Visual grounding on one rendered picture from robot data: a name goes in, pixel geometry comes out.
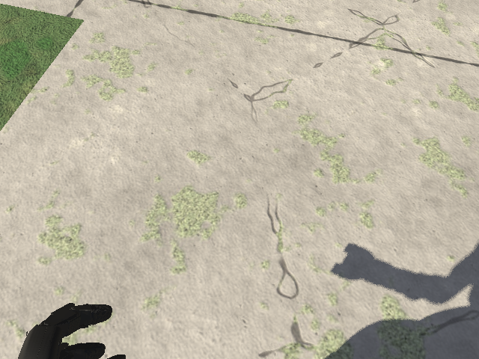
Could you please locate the robot left hand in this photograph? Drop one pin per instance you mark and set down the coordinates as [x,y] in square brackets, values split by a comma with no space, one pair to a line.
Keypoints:
[44,341]

